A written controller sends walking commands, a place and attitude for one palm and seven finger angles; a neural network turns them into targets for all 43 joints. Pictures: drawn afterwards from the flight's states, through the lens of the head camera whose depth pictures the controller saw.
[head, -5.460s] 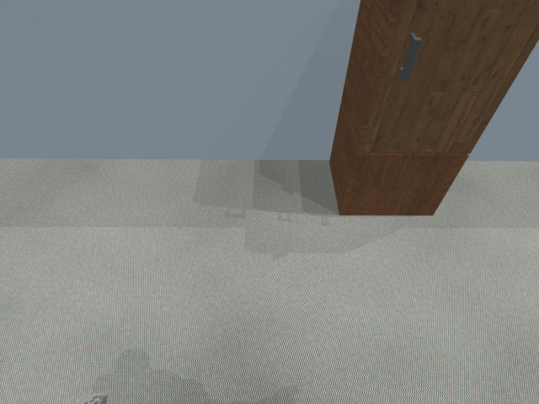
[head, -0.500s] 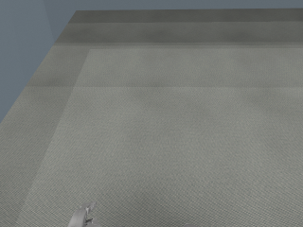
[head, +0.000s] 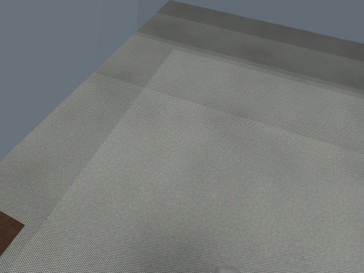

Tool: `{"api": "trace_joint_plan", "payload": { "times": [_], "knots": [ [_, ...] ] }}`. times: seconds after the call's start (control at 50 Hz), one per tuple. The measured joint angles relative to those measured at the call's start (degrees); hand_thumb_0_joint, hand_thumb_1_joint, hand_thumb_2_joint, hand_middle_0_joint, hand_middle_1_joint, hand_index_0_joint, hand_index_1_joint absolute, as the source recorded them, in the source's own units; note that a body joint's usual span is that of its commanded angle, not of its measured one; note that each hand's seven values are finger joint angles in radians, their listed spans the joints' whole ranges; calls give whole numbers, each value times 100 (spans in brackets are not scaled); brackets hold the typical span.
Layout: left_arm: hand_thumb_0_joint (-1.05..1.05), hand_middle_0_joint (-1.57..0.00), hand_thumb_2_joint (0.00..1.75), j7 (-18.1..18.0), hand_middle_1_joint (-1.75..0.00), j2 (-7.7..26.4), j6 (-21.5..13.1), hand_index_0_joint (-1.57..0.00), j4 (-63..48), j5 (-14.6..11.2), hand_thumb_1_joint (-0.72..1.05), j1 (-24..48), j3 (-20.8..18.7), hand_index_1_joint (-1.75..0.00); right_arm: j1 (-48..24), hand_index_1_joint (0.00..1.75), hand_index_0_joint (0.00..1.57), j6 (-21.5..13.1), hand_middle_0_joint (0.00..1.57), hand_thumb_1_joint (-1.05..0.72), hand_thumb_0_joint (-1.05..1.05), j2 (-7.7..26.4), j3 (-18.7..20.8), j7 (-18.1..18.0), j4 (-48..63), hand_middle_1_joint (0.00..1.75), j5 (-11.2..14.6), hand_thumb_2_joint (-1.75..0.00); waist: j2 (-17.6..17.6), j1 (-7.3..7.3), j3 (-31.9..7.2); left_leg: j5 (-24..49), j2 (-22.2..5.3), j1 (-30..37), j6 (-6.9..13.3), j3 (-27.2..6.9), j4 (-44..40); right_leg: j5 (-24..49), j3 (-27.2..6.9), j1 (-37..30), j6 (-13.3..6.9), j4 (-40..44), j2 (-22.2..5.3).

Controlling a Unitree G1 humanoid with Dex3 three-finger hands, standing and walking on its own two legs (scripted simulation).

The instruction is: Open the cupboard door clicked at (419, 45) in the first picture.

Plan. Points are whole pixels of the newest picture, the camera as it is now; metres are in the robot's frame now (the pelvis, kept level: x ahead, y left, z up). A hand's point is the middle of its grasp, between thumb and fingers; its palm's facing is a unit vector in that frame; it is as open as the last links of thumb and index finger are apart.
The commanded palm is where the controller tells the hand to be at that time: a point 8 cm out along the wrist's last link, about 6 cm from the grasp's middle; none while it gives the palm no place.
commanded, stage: turn to face it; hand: left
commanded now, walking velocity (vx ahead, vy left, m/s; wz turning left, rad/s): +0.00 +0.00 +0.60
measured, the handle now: out of the picture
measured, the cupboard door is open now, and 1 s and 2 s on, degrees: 0 0 0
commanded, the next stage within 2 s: take the last steps up to it in 1.98 s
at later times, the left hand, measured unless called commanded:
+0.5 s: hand out of the picture -0.02 +0.14 -0.15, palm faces +0.35 -0.90 -0.25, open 7.4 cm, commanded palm none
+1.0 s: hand out of the picture -0.05 +0.21 -0.15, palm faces +0.61 -0.75 -0.27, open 7.4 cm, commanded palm none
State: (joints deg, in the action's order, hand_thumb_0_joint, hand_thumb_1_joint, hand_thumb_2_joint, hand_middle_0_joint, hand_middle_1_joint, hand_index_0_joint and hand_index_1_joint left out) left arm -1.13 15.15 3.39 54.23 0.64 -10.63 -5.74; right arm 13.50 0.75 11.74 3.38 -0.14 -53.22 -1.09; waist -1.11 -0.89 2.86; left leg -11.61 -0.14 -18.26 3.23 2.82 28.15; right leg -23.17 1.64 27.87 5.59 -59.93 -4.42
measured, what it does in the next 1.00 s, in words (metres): steps on the spot, turning left: right foot, then left foot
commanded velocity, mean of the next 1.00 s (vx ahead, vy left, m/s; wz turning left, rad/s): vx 0.00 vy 0.00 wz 0.60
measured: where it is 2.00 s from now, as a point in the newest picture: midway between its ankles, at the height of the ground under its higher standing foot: outside the picture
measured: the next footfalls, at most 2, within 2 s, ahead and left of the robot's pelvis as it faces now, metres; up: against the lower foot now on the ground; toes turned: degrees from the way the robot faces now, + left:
right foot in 0.22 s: +0.05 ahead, -0.17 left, +0.00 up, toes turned +6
left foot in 0.62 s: -0.05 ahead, +0.08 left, +0.00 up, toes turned +32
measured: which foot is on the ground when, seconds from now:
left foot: down 0.00-0.20, up 0.22-0.60, down 0.62-1.00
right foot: up 0.00-0.20, down 0.22-0.64, up 0.66-1.00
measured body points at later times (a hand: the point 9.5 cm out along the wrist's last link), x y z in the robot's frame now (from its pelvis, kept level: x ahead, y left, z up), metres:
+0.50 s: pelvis -0.01 -0.06 +0.00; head +0.03 -0.06 +0.45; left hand -0.03 +0.19 -0.13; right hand +0.16 -0.29 -0.15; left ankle -0.08 +0.08 -0.68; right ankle +0.01 -0.17 -0.74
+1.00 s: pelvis -0.01 -0.04 +0.00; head +0.02 -0.01 +0.45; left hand -0.08 +0.25 -0.13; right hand +0.20 -0.20 -0.14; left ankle -0.08 +0.06 -0.74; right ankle +0.07 -0.16 -0.70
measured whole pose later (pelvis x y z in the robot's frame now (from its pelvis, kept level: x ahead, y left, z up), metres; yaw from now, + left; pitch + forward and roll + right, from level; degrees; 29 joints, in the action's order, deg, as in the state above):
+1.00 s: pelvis -0.01 -0.04 +0.00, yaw +37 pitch +1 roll +0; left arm -0.9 14.3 2.8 49.5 0.3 -7.3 -3.9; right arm 10.6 2.6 12.7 3.5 0.9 -52.4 -1.1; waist 0.2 -1.3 4.3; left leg -14.2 1.9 -15.1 0.7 -4.9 28.6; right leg -24.4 0.5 22.7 5.7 -46.7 -3.4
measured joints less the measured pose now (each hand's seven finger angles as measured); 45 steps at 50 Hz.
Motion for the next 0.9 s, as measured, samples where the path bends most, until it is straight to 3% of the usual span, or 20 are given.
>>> {"api": "trace_joint_plan", "payload": {
  "times": [0.14,0.2,0.24,0.28,0.34,0.38,0.46,0.56,0.62,0.64,0.68,0.76,0.9],
  "knots": [
    [1,-20,90,-21,-30,-117,-26,-19,-175,-48,91,135,100,-30,-167,30,20,150,20,-91,0,85,53,75,21,30,-12,-90,228,-62,20,127,141,-93,-161,-498,8,-189,-107,-618,-63,1369,179],
    [1,-20,90,-10,-30,-218,-134,-20,-327,-58,91,138,187,-30,-214,30,20,225,20,-90,0,161,112,107,59,30,10,-90,310,-59,-16,86,245,-287,-296,-727,259,302,-44,-1138,-144,2561,247],
    [1,-20,90,-23,-30,-334,-213,-20,-392,-3,90,110,250,-30,-248,30,20,282,20,-91,0,255,183,120,80,30,34,-90,431,-22,-26,-632,264,-597,-401,-790,961,467,86,-1219,-416,2776,255],
    [1,-20,90,-29,-30,-450,-221,-20,-425,17,90,35,310,-30,-279,30,20,361,20,-91,0,331,239,132,68,30,7,-90,455,1,-32,-1257,301,-943,-472,-663,2131,501,241,-1271,-543,2738,157],
    [1,-21,90,-30,-30,-547,-223,-20,-399,37,90,-91,362,-30,-336,30,20,389,20,-91,0,410,267,186,70,30,-12,-90,409,0,-7,-1120,152,-1239,-609,-403,3447,594,435,-1458,-572,2947,12],
    [1,-21,90,-31,-30,-572,-229,-20,-363,53,90,-142,385,-30,-356,30,20,389,20,-91,0,425,269,209,81,30,-2,-90,343,-12,26,-1048,16,-1222,-700,-290,3658,625,577,-1546,-569,3042,-87],
    [1,-21,90,-9,-30,-561,-254,-20,-319,76,90,-219,415,-30,-424,30,20,435,20,-91,0,421,235,223,44,30,13,-90,208,38,107,-1198,-184,-909,-802,-149,3150,608,871,-1615,-542,3085,-272],
    [1,-21,90,19,-30,-410,-240,-20,-257,97,90,-307,366,-30,-602,30,20,406,20,-91,0,371,131,218,32,30,52,-90,42,188,227,-1374,-245,-314,-746,101,1824,477,1207,-1543,-425,2867,-500],
    [1,-21,90,29,-30,-246,-195,-20,-204,65,90,-401,279,-30,-661,30,20,305,20,-91,0,338,67,223,128,30,56,-90,-43,232,225,-744,-207,192,-630,292,657,255,1413,-1413,-280,2462,-658],
    [1,-21,90,40,-30,-167,-159,-20,-180,38,90,-417,234,-30,-688,30,20,243,20,-91,0,310,62,222,156,30,43,-90,-115,228,224,-673,-140,228,-377,309,512,157,1359,-1261,-228,2136,-751],
    [1,-21,90,14,-30,-4,-20,-20,-108,31,90,-358,168,-30,-743,30,20,139,20,-91,0,214,19,207,201,30,55,-90,-251,266,298,-752,-59,142,-168,265,703,-580,840,-820,-117,1096,-685],
    [1,-20,90,7,-30,125,77,-20,-44,8,90,-166,88,-30,-643,30,20,64,20,-91,0,110,-50,101,235,30,41,-90,-165,212,302,-576,-43,265,-158,-28,407,-467,254,-180,-10,-262,-337],
    [1,-20,90,31,-30,79,-7,-20,-303,-8,91,139,109,-30,-420,30,20,117,20,-90,0,55,-56,100,123,30,22,-90,-25,119,194,-241,111,446,-155,-446,-94,-59,-79,-73,74,172,-131]
  ]
}}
